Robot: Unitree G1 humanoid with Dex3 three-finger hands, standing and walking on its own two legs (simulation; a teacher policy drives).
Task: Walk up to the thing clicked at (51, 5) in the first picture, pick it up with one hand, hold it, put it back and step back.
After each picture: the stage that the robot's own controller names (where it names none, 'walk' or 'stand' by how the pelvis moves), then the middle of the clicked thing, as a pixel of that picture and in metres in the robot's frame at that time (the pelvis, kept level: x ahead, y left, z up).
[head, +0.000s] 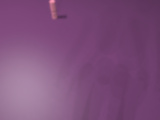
stand; (53, 9) +1.93 +0.50 -0.65
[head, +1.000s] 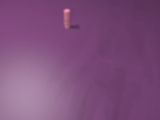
walk; (67, 19) +1.82 +0.23 -0.64
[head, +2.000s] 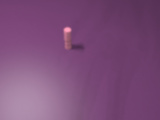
walk; (67, 38) +1.24 +0.19 -0.65
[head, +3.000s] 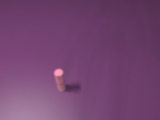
walk; (60, 80) +0.77 +0.23 -0.65
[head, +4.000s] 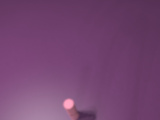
walk; (71, 110) +0.47 +0.20 -0.63
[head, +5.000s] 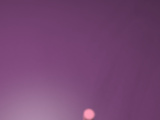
stand; out of the picture +0.44 +0.00 -0.65
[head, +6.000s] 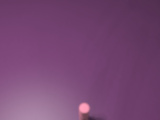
stand; (83, 114) +0.46 +0.03 -0.65
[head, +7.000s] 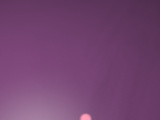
stand; out of the picture +0.43 +0.03 -0.66
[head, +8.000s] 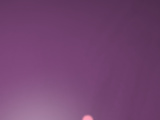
stand; out of the picture +0.41 +0.02 -0.66
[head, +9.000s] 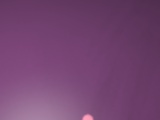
stand; out of the picture +0.41 +0.02 -0.66
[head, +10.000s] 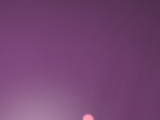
go down; out of the picture +0.41 +0.01 -0.66
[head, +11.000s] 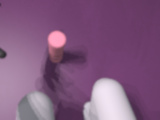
go down; (56, 49) +0.52 +0.02 -0.31
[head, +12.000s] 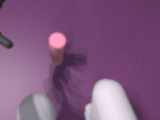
approach; (56, 51) +0.53 +0.03 -0.30
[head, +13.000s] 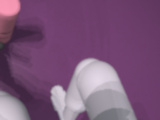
go down; (3, 22) +0.54 +0.10 -0.21
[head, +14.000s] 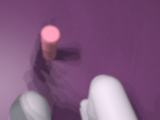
go down; (49, 45) +0.53 +0.05 -0.28
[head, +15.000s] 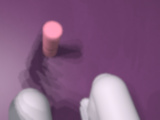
go down; (51, 42) +0.53 +0.04 -0.26
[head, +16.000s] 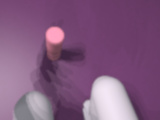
go down; (54, 46) +0.53 +0.03 -0.29
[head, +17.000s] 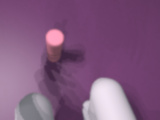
go down; (54, 48) +0.53 +0.03 -0.30
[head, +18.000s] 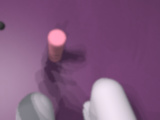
go down; (55, 48) +0.52 +0.03 -0.30
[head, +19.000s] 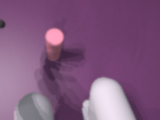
go down; (53, 47) +0.52 +0.03 -0.31
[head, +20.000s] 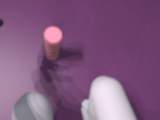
go down; (52, 45) +0.53 +0.03 -0.29
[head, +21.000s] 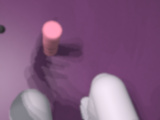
go down; (51, 41) +0.53 +0.04 -0.28
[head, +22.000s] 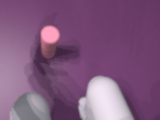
close in; (49, 44) +0.52 +0.04 -0.31
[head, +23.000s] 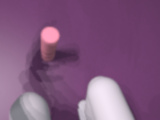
go down; (48, 46) +0.53 +0.04 -0.29
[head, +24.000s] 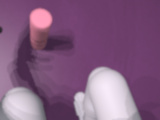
go down; (39, 33) +0.53 +0.06 -0.23
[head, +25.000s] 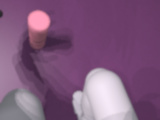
go down; (38, 33) +0.53 +0.05 -0.26
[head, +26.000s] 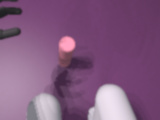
hold; (65, 53) +0.52 +0.02 -0.33
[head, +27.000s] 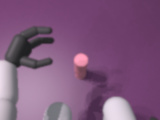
close in; (80, 68) +0.50 +0.01 -0.40
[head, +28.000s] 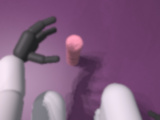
go down; (73, 52) +0.52 +0.01 -0.31
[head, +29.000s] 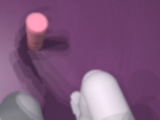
hold; (35, 35) +0.53 +0.05 -0.27
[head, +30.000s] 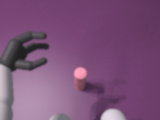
hold; (80, 80) +0.49 +0.01 -0.47
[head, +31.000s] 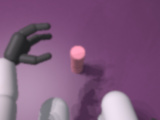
rest palm; (77, 61) +0.52 +0.00 -0.36
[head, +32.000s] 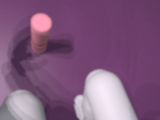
hold; (40, 36) +0.54 +0.05 -0.24
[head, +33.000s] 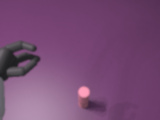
hold; (83, 98) +0.47 +0.01 -0.55
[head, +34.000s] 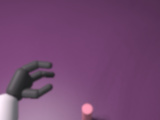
hold; (86, 115) +0.45 +0.01 -0.61
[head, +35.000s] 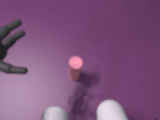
go down; (74, 70) +0.50 +0.01 -0.43
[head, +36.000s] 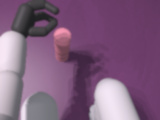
lower; (62, 47) +0.54 +0.02 -0.28
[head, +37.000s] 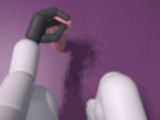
lower; (59, 35) +0.54 +0.02 -0.23
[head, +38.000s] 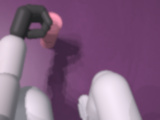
lower; (49, 33) +0.54 +0.05 -0.24
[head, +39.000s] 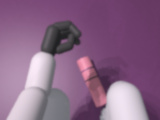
lower; (92, 80) +0.38 -0.06 -0.37
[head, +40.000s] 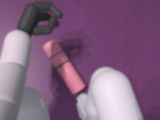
lower; (64, 66) +0.40 -0.03 -0.31
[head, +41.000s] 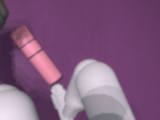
hold; (37, 55) +0.42 -0.01 -0.31
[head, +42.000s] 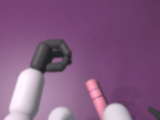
hold; (98, 99) +0.37 -0.09 -0.52
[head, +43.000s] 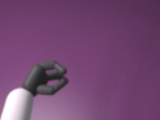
crouch; out of the picture +0.32 -0.11 -0.71
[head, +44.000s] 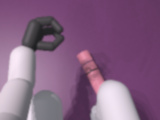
lower; (93, 73) +0.41 -0.12 -0.39
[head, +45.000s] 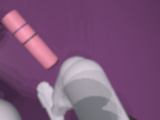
lower; (31, 40) +0.47 -0.07 -0.30
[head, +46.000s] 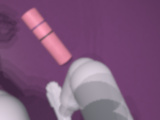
lower; (47, 37) +0.48 -0.09 -0.30
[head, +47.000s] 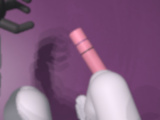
hold; (88, 52) +0.47 -0.16 -0.32
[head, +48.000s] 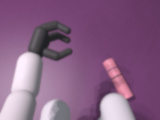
hold; (117, 78) +0.44 -0.24 -0.47
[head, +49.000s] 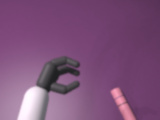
crouch; (123, 106) +0.41 -0.27 -0.62
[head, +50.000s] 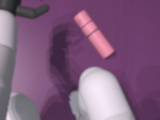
lower; (94, 34) +0.51 -0.27 -0.33
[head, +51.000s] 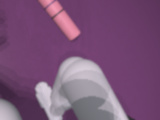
lower; (59, 15) +0.58 -0.23 -0.31
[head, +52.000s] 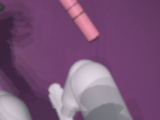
hold; (79, 17) +0.59 -0.27 -0.31
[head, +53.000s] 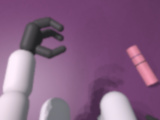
hold; (141, 65) +0.50 -0.40 -0.46
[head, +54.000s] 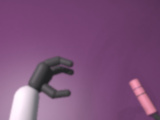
crouch; (142, 96) +0.47 -0.43 -0.62
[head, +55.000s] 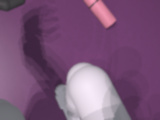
lower; (95, 5) +0.61 -0.38 -0.32
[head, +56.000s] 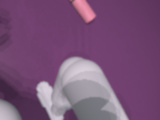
lower; (77, 0) +0.67 -0.36 -0.31
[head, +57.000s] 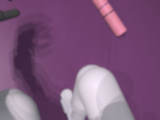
hold; (109, 15) +0.66 -0.41 -0.32
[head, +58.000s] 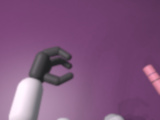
crouch; (157, 81) +0.53 -0.53 -0.57
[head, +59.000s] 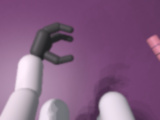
crouch; out of the picture +0.54 -0.55 -0.47
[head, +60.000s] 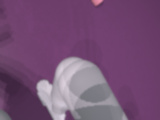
lower; out of the picture +0.72 -0.44 -0.31
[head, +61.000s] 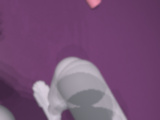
hold; out of the picture +0.74 -0.45 -0.31
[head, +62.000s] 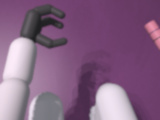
hold; (159, 39) +0.63 -0.59 -0.41
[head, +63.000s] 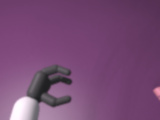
crouch; out of the picture +0.53 -0.63 -0.67
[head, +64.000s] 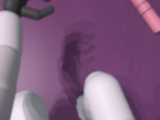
lower; (147, 12) +0.63 -0.61 -0.36
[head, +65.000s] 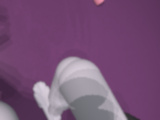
stand; out of the picture +0.77 -0.50 -0.31
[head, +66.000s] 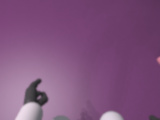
stand; out of the picture +0.57 -0.66 -0.56
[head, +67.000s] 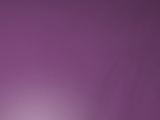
stand; out of the picture +0.52 -0.69 -0.68
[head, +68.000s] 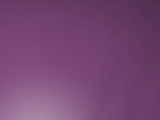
stand; out of the picture +0.52 -0.69 -0.68
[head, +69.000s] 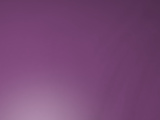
stand; out of the picture +0.53 -0.70 -0.73
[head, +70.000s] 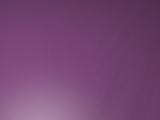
stand; out of the picture +0.55 -0.69 -0.75
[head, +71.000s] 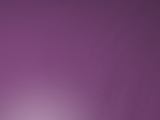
stand; out of the picture +0.54 -0.69 -0.75
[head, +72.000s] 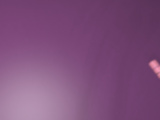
walk; out of the picture +0.73 -0.70 -0.73
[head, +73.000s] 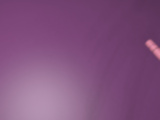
walk; (156, 51) +1.06 -0.60 -0.72
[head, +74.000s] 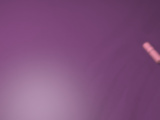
stand; (152, 52) +1.20 -0.68 -0.73
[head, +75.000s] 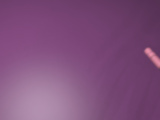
stand; (154, 58) +1.16 -0.70 -0.75
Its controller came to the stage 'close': yes
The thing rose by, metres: 0.00
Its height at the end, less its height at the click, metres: -0.09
